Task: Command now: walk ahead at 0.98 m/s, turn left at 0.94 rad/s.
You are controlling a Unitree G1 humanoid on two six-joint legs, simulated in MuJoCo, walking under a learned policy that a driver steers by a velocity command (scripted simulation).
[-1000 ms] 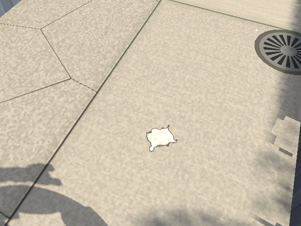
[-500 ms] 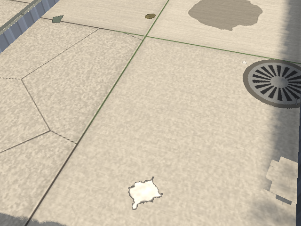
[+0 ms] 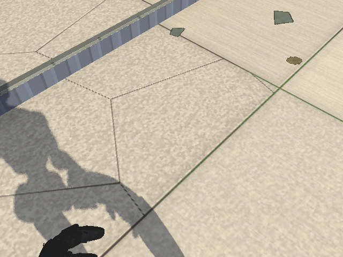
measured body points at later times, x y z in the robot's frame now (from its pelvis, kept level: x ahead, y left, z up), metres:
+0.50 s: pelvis +0.43 -0.05 +0.01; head +0.47 -0.04 +0.46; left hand +0.31 +0.20 -0.12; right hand +0.72 -0.21 -0.07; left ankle +0.58 +0.09 -0.69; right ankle +0.37 -0.17 -0.73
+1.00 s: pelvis +0.60 -0.03 +0.00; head +0.63 -0.04 +0.45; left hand +0.73 +0.26 -0.10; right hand +0.75 -0.31 -0.11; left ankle +0.65 +0.09 -0.73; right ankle +0.64 -0.16 -0.70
